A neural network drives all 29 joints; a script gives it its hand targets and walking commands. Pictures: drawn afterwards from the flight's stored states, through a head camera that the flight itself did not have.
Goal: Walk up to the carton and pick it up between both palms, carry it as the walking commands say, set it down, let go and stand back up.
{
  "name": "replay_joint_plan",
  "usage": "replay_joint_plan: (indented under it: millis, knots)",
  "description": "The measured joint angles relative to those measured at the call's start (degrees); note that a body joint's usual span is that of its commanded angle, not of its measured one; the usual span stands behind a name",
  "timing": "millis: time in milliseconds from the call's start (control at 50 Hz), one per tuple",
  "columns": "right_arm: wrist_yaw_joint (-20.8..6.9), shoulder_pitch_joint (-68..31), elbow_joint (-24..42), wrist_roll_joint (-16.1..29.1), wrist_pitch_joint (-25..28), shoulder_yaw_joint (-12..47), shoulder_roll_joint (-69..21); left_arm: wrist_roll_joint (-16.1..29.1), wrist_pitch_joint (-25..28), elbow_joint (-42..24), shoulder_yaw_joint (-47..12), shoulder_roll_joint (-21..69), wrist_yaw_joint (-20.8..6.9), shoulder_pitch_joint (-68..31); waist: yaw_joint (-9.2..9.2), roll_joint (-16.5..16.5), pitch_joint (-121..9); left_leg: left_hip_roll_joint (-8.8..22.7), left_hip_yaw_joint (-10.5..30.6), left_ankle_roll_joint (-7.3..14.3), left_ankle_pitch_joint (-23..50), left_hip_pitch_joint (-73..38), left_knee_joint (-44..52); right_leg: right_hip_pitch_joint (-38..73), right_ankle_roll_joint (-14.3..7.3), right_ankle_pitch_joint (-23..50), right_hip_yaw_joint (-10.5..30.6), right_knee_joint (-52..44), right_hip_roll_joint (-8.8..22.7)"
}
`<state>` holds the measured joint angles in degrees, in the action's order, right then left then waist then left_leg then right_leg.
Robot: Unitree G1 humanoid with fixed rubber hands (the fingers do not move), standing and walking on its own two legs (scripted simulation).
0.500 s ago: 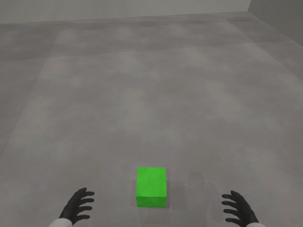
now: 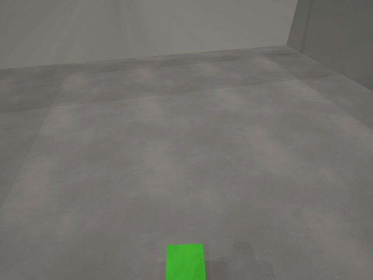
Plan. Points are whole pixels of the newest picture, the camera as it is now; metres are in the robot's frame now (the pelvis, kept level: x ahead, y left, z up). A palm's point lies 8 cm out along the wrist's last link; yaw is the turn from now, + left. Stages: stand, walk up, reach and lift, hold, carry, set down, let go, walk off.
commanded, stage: stand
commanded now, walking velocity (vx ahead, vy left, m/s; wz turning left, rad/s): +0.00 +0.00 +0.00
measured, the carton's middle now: (185, 272) +0.43 +0.03 -0.68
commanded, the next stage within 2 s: none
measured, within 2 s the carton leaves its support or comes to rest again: neither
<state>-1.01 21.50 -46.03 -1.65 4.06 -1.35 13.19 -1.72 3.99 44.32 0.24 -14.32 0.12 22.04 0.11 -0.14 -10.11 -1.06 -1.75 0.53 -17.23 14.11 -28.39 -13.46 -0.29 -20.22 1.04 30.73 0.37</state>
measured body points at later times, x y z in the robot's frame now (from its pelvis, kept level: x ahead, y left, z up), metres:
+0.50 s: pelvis +0.03 -0.01 -0.01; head +0.00 -0.01 +0.44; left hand +0.02 +0.23 -0.15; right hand +0.02 -0.25 -0.16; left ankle -0.03 +0.11 -0.73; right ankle -0.05 -0.11 -0.73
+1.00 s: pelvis +0.00 -0.02 +0.00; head -0.02 -0.03 +0.45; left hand -0.05 +0.19 -0.15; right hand -0.05 -0.23 -0.16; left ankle -0.03 +0.11 -0.73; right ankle -0.05 -0.11 -0.73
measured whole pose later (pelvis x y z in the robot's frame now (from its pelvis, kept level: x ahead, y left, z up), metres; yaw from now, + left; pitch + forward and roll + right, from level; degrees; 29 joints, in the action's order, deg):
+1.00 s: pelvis +0.00 -0.02 +0.00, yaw +0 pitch +1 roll +0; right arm 2.8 25.3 -61.4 -0.6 0.2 2.2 8.0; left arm -0.8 0.5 61.0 -1.3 -7.4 2.5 25.5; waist 0.2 0.8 -3.6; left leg 1.6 -0.8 -1.6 -17.7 11.7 -28.8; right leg -10.1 -2.4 -19.7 0.0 29.2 -2.1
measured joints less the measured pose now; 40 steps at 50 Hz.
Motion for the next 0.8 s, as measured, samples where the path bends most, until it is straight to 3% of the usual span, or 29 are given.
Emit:
replay_joint_plan:
  millis: [300,800]
  knots:
    - [2.19,2.51,-4.77,0.66,-1.06,1.32,-1.31,0.48,-0.82,5.54,-0.66,2.33,1.42,2.78,0.10,-0.05,-1.69,1.73,0.36,-1.12,-4.65,1.14,-3.89,-0.21,-1.20,-3.33,-0.26,1.65,-1.69]
    - [3.72,3.78,-12.74,0.90,-3.85,3.39,-4.07,0.68,-2.86,13.27,-1.35,6.17,2.13,3.24,-0.01,0.36,4.38,2.42,0.57,-1.73,-2.51,-1.83,-2.25,2.78,-1.75,-1.24,-0.73,0.01,-2.19]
